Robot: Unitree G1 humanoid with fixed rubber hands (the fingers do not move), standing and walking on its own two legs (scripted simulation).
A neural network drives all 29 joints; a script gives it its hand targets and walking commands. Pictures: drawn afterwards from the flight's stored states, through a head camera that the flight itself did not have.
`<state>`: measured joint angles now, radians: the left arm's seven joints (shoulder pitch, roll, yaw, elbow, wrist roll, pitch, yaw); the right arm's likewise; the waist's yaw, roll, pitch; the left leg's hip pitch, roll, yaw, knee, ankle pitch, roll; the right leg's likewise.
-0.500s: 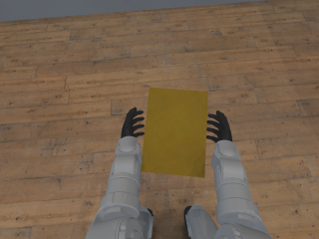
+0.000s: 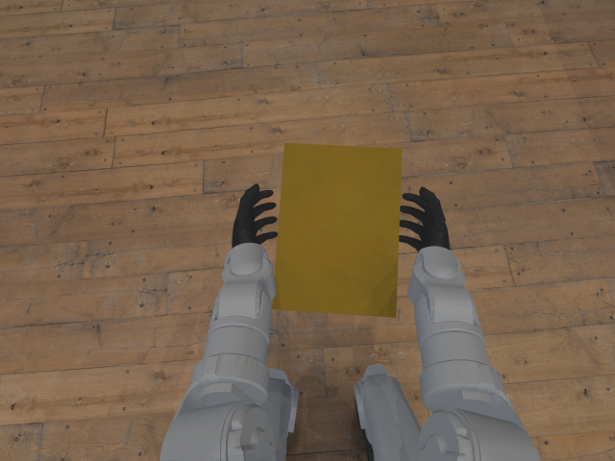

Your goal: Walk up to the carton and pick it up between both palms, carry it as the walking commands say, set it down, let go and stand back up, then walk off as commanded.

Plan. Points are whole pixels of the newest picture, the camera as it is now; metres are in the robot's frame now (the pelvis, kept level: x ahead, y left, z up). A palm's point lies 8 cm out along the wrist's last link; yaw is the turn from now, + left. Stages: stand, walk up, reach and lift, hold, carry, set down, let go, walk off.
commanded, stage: set down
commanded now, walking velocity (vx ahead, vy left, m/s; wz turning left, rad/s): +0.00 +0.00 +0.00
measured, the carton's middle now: (335, 235) +0.44 -0.02 -0.14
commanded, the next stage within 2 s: none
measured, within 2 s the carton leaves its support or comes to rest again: neither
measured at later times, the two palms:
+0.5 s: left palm (261, 249) +0.42 +0.09 -0.15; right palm (415, 249) +0.41 -0.15 -0.15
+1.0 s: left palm (271, 251) +0.44 +0.09 -0.23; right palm (406, 248) +0.44 -0.15 -0.23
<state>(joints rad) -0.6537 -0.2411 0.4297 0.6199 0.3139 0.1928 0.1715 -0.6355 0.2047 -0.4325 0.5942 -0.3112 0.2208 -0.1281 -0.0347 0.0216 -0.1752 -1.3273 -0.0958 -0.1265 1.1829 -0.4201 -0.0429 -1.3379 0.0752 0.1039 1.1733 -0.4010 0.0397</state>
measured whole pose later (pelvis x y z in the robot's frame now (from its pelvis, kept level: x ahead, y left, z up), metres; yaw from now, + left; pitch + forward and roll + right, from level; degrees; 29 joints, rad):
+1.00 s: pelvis -0.04 +0.00 -0.14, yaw +1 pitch +42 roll +1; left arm -1.02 -0.15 0.49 0.71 0.26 0.22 0.23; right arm -1.05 0.05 -0.45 0.77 -0.28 0.24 -0.15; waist -0.03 0.03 -0.09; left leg -1.91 -0.17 -0.12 1.70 -0.53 -0.09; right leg -1.93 0.14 0.13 1.71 -0.50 0.08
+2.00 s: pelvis -0.04 -0.01 -0.25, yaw +2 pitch +42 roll +2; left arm -1.32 0.00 0.42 0.81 0.13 0.20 0.23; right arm -1.37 -0.15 -0.33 0.91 -0.15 0.22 -0.12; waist -0.03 0.04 0.21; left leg -2.20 -0.21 -0.10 2.06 -0.60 -0.13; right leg -2.23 0.16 0.11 2.07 -0.58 0.09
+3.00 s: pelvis -0.04 -0.01 -0.28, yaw +3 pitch +35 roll +1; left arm -1.41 0.09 0.35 0.97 0.05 0.17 0.17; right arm -1.45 -0.23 -0.30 1.04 -0.09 0.19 -0.04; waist -0.05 0.05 0.39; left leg -2.17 -0.18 -0.06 2.22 -0.65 -0.10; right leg -2.19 0.09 0.06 2.23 -0.65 0.05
